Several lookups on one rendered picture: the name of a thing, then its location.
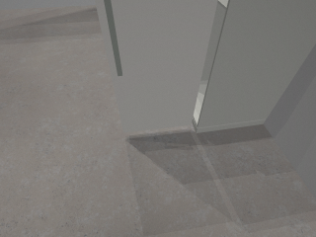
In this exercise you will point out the fridge door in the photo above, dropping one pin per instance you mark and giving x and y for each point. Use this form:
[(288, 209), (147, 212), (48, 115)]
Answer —
[(162, 47)]

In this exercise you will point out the handle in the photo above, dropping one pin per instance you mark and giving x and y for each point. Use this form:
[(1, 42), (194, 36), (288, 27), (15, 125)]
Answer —
[(113, 34)]

